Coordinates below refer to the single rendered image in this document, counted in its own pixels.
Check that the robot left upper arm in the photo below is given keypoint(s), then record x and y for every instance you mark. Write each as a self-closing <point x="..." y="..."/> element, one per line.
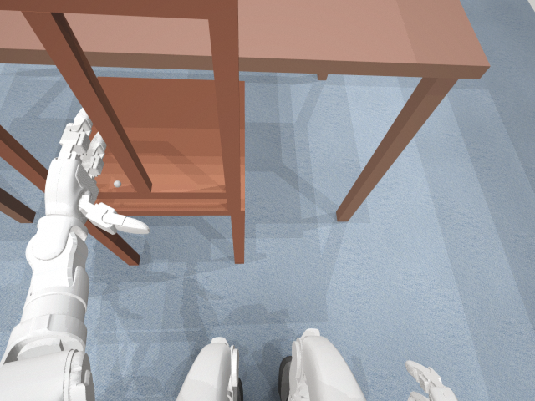
<point x="60" y="376"/>

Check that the chair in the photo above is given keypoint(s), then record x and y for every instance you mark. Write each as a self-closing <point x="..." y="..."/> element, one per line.
<point x="176" y="145"/>

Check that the robot left hand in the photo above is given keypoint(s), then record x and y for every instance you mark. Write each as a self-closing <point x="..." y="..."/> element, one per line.
<point x="72" y="173"/>

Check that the robot right hand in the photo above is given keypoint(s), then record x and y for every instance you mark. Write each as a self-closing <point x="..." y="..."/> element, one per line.
<point x="430" y="382"/>

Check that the table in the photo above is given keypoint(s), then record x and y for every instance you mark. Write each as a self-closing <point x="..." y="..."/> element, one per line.
<point x="432" y="39"/>

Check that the robot left thigh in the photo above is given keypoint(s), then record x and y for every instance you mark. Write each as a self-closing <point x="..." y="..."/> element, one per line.
<point x="215" y="369"/>

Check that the robot left forearm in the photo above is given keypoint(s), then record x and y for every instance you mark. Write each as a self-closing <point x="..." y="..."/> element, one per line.
<point x="53" y="314"/>

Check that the robot right shin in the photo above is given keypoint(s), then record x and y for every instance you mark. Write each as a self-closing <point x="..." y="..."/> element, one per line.
<point x="299" y="391"/>

